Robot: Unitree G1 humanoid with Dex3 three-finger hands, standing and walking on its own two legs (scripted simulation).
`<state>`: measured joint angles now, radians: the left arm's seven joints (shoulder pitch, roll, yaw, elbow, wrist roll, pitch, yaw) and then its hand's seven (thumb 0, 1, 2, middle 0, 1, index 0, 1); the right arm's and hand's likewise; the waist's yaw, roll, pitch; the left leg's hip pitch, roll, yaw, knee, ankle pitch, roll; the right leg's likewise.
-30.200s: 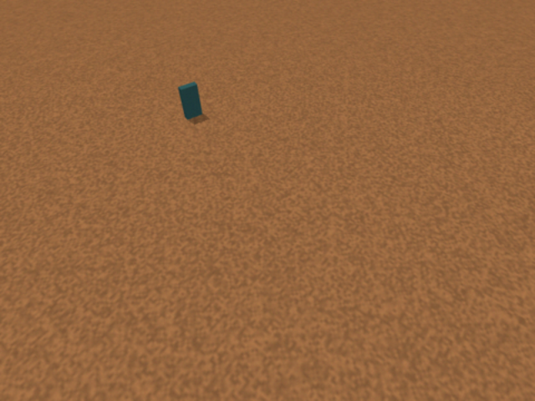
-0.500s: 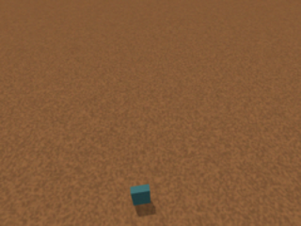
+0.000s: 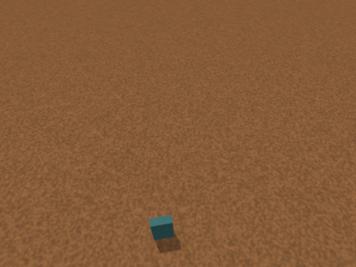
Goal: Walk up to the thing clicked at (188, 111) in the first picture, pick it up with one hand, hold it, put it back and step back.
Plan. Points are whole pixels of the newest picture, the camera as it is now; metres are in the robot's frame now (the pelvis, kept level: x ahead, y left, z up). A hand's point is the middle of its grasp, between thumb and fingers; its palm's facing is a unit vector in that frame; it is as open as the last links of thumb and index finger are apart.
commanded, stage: stand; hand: left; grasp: from the side
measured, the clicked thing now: (162, 228) +0.42 +0.12 -0.68
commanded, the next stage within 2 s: step back in 0.92 s
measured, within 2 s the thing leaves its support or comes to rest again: neither
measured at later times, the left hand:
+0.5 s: hand out of the picture +0.09 +0.24 -0.15, palm faces -0.01 -0.94 -0.34, open 7.3 cm
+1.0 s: hand out of the picture +0.09 +0.24 -0.15, palm faces +0.00 -0.94 -0.35, open 7.3 cm
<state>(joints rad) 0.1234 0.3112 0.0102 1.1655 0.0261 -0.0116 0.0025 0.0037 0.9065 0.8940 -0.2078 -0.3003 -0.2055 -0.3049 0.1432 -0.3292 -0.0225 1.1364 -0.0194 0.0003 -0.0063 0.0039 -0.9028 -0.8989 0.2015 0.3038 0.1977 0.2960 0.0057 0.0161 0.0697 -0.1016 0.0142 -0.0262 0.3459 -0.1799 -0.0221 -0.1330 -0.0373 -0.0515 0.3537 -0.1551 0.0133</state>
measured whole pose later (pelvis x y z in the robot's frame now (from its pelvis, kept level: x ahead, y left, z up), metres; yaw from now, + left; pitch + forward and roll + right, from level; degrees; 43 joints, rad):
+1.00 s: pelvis +0.00 -0.01 +0.00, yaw -1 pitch -2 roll +0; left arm 0.09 0.33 0.05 1.11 0.00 -0.01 -0.01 0.00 0.91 0.89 -0.21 -0.30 -0.21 -0.30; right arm 0.09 -0.36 -0.02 1.10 -0.01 0.01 0.00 0.00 -0.90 -0.90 0.20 0.30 0.20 0.30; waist -0.01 0.03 0.10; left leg -0.17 0.04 -0.02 0.44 -0.22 -0.02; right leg -0.17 -0.01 -0.05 0.39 -0.17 -0.01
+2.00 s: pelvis -0.20 +0.09 -0.02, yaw -3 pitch -1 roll +0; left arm 0.11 0.35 0.07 0.77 0.04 0.05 0.00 0.01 0.90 0.89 -0.21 -0.30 -0.21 -0.30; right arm 0.15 -0.41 -0.06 0.88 0.00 0.03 -0.03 0.00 -0.90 -0.90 0.20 0.30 0.20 0.30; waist 0.00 0.00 0.18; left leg -0.28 -0.05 -0.08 0.82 -0.50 -0.01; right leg -0.37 0.00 0.02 0.58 -0.19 -0.01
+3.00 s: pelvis -0.52 +0.06 -0.02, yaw -3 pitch -2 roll -2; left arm 0.13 0.39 0.08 0.77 0.02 0.10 -0.01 0.00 0.91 0.89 -0.21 -0.30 -0.21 -0.30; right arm 0.21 -0.35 -0.03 0.86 -0.05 0.01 -0.03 0.01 -0.90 -0.90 0.21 0.30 0.20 0.30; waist -0.01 -0.05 0.16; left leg -0.31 0.02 -0.02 0.59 -0.25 0.02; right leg -0.51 0.12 0.18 1.28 -0.48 0.00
